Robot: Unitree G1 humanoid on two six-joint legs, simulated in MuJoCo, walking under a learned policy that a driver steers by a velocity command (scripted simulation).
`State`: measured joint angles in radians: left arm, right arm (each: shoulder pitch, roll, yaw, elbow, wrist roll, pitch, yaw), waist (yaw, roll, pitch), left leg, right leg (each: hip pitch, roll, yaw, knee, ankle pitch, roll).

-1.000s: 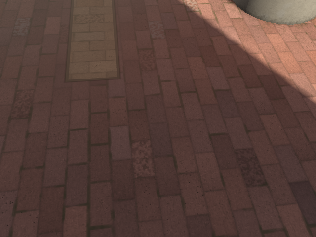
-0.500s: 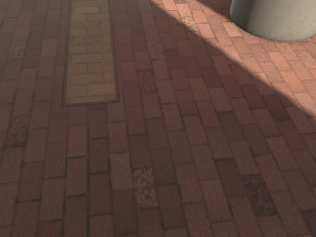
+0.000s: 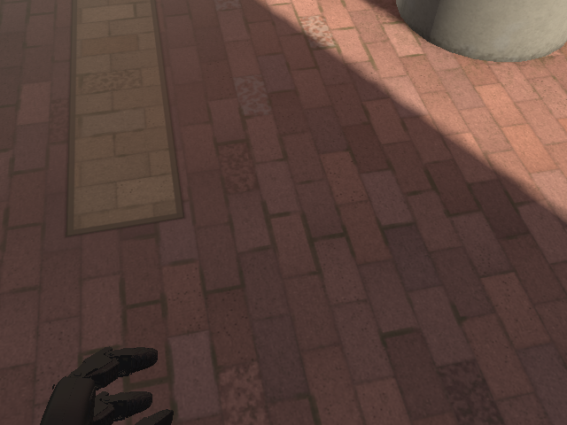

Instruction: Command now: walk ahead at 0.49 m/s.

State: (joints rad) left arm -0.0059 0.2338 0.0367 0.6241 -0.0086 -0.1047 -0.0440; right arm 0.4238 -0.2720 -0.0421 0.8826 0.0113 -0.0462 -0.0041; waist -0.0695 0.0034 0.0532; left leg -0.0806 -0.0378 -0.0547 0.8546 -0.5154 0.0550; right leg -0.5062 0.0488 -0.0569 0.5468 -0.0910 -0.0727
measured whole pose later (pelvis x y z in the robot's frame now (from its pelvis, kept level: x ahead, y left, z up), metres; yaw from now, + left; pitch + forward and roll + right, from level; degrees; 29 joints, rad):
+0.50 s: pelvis +0.27 +0.06 +0.01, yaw -1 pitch +2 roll -2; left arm 0.35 0.31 0.06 0.86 -0.02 -0.06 -0.01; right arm 0.07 -0.27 -0.03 0.69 0.00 -0.08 0.03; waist 0.06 0.00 0.03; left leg -0.48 0.02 0.02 0.58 -0.12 0.05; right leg -0.15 0.00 0.03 0.75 -0.46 0.00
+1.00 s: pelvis +0.53 +0.06 +0.01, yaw -1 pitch +3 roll +1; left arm 0.00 0.24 0.03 0.70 -0.01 -0.09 -0.06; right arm 0.42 -0.28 -0.05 0.88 0.01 -0.05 -0.01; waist -0.09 -0.03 0.02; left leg 0.08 -0.04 0.03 0.25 -0.38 0.04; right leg -0.55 -0.03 -0.02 0.51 -0.03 -0.05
